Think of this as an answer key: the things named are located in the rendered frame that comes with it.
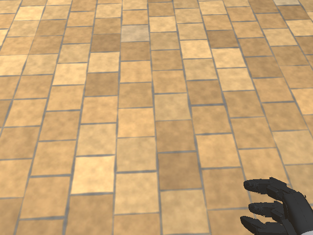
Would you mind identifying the right robot hand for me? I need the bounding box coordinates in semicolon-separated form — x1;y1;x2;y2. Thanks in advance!
240;177;313;235

